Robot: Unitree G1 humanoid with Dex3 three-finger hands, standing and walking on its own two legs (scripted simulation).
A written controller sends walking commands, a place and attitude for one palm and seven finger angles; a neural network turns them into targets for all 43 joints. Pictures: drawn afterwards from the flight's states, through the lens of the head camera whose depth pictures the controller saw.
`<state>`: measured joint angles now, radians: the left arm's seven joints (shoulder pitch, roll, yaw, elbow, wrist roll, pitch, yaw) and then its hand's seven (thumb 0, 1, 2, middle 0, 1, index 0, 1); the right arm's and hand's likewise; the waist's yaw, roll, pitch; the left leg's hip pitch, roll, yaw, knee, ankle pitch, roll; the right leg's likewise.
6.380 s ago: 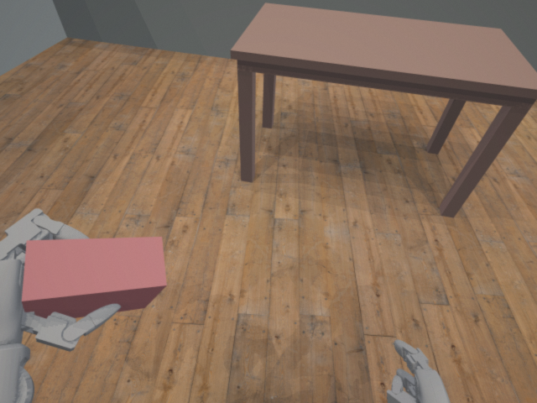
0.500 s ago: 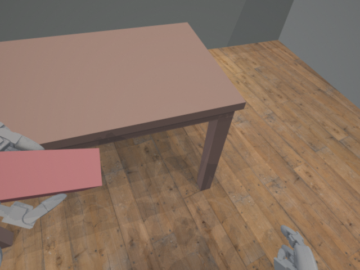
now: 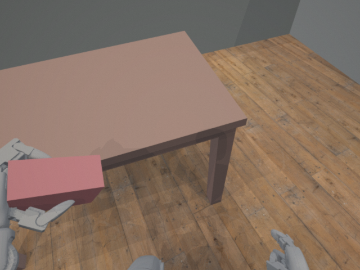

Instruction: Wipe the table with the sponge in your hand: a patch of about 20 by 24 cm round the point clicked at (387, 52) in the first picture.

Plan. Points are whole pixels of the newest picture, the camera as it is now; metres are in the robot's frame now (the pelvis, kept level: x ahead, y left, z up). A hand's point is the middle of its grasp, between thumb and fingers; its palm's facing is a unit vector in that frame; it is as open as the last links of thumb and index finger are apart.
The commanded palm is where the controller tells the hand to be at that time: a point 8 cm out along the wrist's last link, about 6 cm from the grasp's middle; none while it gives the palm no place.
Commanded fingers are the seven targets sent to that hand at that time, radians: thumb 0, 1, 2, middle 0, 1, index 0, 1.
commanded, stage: take the last steps up to it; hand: left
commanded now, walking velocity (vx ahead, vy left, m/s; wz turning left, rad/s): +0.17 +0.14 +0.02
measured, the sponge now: (70, 183) +0.24 +0.21 +0.13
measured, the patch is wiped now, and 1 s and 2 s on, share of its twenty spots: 0.00 0.00 0.00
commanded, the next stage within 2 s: come to a stop and stand still in 0.16 s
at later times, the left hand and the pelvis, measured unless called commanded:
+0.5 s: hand (31, 155) +0.27 +0.28 +0.16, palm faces +0.40 -0.83 -0.38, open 10.1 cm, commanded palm +0.21 +0.31 +0.18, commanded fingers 0.00 0.10 1.30 -1.20 -1.60 -1.20 -1.60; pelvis +0.05 +0.04 +0.00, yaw +0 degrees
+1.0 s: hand (71, 190) +0.21 +0.18 +0.17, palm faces +0.35 -0.84 -0.42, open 10.1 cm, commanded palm +0.15 +0.23 +0.18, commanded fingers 0.00 0.10 1.30 -1.20 -1.60 -1.20 -1.60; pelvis -0.01 -0.05 +0.01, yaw -1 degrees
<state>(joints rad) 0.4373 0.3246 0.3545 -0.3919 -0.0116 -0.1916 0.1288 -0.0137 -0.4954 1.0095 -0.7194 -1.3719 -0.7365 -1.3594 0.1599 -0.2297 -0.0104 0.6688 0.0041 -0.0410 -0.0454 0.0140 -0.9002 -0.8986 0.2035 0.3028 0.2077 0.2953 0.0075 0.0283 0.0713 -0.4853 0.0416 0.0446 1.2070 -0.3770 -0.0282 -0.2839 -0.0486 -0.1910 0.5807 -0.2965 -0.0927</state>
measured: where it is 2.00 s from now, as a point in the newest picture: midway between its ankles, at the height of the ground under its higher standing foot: outside the picture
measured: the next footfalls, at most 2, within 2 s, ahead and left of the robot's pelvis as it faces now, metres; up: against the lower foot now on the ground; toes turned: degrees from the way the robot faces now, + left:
left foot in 0.34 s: +0.14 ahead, +0.16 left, +0.00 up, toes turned +8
right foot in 0.70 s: +0.05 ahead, -0.09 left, +0.00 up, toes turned -6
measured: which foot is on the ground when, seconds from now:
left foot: up 0.00-0.32, down 0.34-0.74, up 0.76-1.00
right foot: down 0.00-0.36, up 0.38-0.68, down 0.70-1.00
